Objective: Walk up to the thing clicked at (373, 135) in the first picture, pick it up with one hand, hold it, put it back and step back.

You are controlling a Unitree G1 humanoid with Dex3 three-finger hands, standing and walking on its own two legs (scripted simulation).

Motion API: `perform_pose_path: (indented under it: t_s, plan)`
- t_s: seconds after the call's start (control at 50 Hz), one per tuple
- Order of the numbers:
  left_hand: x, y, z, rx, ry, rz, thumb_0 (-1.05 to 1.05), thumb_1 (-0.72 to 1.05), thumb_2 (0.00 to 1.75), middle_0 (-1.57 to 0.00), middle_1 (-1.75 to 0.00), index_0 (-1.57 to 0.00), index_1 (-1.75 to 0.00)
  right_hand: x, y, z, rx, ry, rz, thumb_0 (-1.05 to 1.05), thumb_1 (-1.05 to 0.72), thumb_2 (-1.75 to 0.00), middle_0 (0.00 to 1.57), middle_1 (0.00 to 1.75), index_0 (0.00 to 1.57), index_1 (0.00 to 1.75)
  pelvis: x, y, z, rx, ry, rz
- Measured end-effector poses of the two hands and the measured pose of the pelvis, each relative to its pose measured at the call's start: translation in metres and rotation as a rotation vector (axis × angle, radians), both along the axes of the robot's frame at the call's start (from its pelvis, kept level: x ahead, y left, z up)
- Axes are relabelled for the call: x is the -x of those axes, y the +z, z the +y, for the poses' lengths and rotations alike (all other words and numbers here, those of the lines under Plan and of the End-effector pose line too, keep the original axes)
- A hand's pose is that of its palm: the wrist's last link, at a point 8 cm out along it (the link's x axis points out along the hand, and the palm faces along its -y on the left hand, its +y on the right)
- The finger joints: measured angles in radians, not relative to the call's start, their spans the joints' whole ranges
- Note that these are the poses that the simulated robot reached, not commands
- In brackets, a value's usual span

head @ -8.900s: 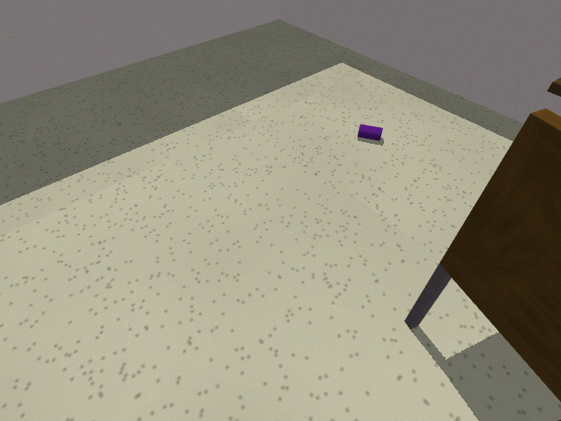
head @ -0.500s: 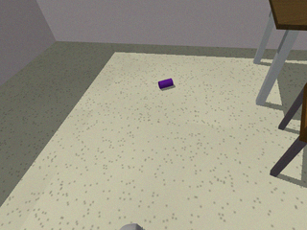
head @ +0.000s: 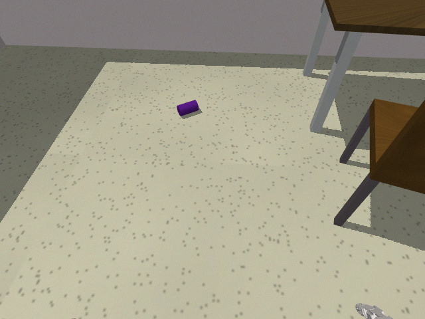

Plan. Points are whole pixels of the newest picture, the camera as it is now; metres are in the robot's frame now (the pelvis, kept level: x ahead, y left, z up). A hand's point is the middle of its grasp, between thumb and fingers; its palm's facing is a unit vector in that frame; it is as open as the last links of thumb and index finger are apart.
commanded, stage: walk up
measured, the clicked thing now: (187, 108) +1.54 +0.18 -0.71
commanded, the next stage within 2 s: stand in 0.94 s
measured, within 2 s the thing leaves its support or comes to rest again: neither
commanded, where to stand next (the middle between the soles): +0.07 +0.05 m, yaw -2 degrees
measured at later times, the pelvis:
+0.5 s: pelvis +0.00 +0.02 +0.02, yaw -4 degrees
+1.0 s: pelvis +0.01 +0.03 +0.02, yaw -4 degrees
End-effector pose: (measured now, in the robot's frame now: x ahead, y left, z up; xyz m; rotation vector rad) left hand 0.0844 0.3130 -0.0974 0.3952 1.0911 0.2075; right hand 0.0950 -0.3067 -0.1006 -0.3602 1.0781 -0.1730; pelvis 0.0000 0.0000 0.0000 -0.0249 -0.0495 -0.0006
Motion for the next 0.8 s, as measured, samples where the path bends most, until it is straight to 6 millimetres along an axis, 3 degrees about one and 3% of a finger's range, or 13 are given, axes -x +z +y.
perform_pose_path:
  t_s: [0.12, 0.22, 0.5, 0.64, 0.8]
  plan:
    - [-0.008, 0.008, -0.005, -0.029, -0.028, 0.021, 0.01, 0.9, 0.9, -0.2, -0.3, -0.21, -0.3, 0.006, -0.016, -0.003, -0.038, -0.054, 0.039, 0.0, -0.91, -0.9, 0.2, 0.3, 0.2, 0.3, -0.002, 0.0, 0.0, -0.025, -0.019, 0.013]
    - [-0.019, 0.013, -0.005, -0.024, -0.036, 0.025, 0.01, 0.9, 0.9, -0.2, -0.3, -0.21, -0.3, 0.025, -0.023, 0.006, -0.065, -0.082, 0.092, 0.0, -0.91, -0.9, 0.2, 0.3, 0.2, 0.3, 0.0, 0.005, 0.005, -0.046, -0.032, 0.011]
    - [-0.039, 0.009, -0.007, 0.042, -0.064, 0.032, 0.01, 0.9, 0.9, -0.2, -0.3, -0.21, -0.3, 0.063, -0.01, 0.022, -0.062, -0.158, 0.172, 0.0, -0.91, -0.9, 0.21, 0.3, 0.2, 0.3, 0.004, 0.017, 0.02, -0.041, -0.067, -0.004]
    - [-0.031, 0.005, -0.001, 0.057, -0.046, 0.072, 0.01, 0.9, 0.9, -0.2, -0.3, -0.21, -0.3, 0.061, -0.001, 0.023, -0.044, -0.17, 0.169, 0.0, -0.91, -0.9, 0.21, 0.3, 0.2, 0.3, 0.003, 0.02, 0.025, -0.037, -0.077, -0.005]
    - [-0.014, 0.003, 0.007, 0.041, -0.023, 0.146, 0.01, 0.9, 0.9, -0.2, -0.3, -0.21, -0.3, 0.039, 0.001, 0.025, -0.048, -0.167, 0.146, 0.0, -0.91, -0.9, 0.2, 0.3, 0.2, 0.3, -0.004, 0.022, 0.027, -0.032, -0.083, 0.003]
